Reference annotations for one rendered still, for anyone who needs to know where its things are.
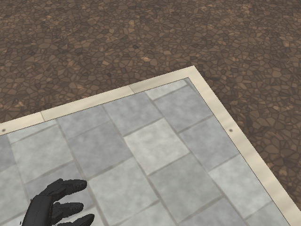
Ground robot left hand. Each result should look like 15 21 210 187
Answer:
20 178 95 226

